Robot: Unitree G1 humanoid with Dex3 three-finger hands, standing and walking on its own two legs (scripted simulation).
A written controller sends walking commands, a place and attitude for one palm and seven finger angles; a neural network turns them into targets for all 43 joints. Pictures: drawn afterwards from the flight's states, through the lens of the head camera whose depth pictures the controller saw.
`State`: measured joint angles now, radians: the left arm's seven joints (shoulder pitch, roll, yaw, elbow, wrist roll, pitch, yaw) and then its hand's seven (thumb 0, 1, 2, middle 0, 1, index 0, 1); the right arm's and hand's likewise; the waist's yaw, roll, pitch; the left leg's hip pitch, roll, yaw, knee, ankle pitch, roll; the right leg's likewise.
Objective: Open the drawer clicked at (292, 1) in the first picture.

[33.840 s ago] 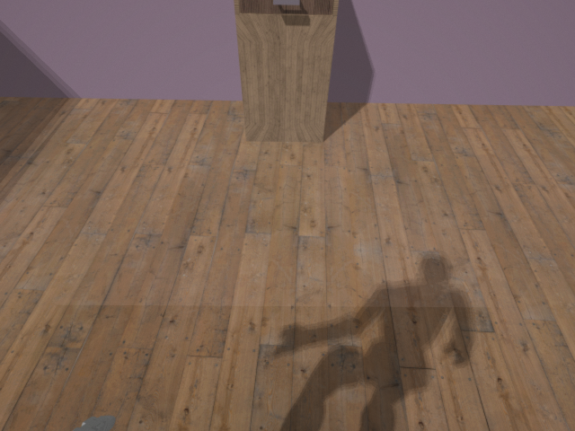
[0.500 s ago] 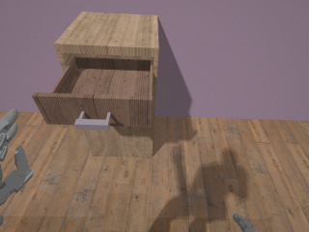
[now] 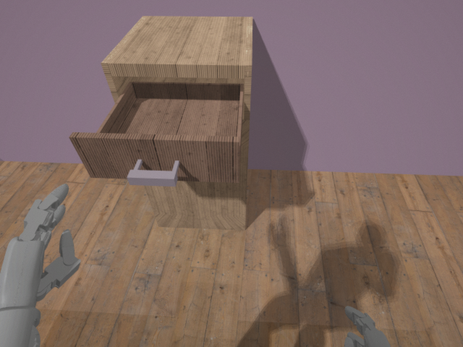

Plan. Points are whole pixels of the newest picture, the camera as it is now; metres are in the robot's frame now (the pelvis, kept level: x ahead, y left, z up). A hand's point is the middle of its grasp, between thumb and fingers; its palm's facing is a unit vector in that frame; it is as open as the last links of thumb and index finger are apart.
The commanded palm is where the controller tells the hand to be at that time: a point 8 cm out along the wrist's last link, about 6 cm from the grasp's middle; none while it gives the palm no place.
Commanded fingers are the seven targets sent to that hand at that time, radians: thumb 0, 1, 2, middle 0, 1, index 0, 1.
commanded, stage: let the arm hang, fingers relaxed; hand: left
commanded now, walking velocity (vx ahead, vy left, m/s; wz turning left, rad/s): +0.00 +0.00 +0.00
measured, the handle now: (155, 171) +0.50 +0.22 +0.00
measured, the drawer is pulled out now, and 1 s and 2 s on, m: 0.30 0.30 0.30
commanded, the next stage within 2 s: look to check the result in 1.04 s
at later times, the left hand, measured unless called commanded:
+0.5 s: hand out of the picture -0.04 +0.19 -0.16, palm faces +0.04 -0.97 -0.24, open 7.3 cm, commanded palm none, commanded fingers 0.00 0.90 0.90 -0.20 -0.30 -0.20 -0.30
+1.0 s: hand out of the picture +0.00 +0.17 -0.17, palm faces +0.04 -0.98 -0.18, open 7.4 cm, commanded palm none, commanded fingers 0.00 0.90 0.90 -0.20 -0.30 -0.20 -0.30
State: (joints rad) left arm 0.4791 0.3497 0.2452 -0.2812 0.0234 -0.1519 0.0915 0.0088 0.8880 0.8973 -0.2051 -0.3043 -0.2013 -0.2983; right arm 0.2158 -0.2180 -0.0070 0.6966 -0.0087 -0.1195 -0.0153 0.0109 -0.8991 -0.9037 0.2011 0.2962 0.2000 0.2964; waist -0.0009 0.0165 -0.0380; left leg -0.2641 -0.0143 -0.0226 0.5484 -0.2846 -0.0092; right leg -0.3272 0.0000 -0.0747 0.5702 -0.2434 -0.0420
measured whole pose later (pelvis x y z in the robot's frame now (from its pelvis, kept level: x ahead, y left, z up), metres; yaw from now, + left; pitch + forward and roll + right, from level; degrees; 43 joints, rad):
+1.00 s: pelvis +0.00 +0.00 +0.01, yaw -2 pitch -2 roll +0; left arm 0.29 0.12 0.03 1.12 0.01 0.01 0.03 0.01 0.91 0.90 -0.20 -0.30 -0.20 -0.30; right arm 0.36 -0.09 0.00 1.10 -0.02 0.01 -0.04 0.00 -0.91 -0.90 0.20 0.30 0.20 0.30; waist 0.00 0.01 0.04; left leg -0.17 0.01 -0.01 0.44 -0.24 -0.01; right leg -0.22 0.03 -0.06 0.43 -0.17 -0.05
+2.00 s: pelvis +0.02 -0.01 +0.01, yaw -1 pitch -2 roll +0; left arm 0.26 0.13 0.03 1.13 0.01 0.00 0.03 0.01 0.91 0.90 -0.20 -0.30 -0.20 -0.30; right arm 0.30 -0.12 -0.01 1.11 -0.01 0.01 -0.05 0.00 -0.91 -0.90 0.20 0.30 0.20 0.30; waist 0.00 0.02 0.07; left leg -0.11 0.02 -0.02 0.40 -0.25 -0.03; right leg -0.18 0.04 -0.07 0.41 -0.20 -0.07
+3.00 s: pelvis +0.03 -0.02 +0.01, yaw -2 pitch -2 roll +0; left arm 0.25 0.14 0.03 1.13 0.01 -0.01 0.03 0.01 0.90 0.90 -0.20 -0.30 -0.20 -0.30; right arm 0.31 -0.13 -0.01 1.12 -0.01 0.01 -0.05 0.00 -0.90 -0.90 0.20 0.30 0.20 0.30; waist 0.00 0.02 0.07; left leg -0.10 0.03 -0.01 0.38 -0.25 -0.04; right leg -0.16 0.05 -0.06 0.38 -0.20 -0.08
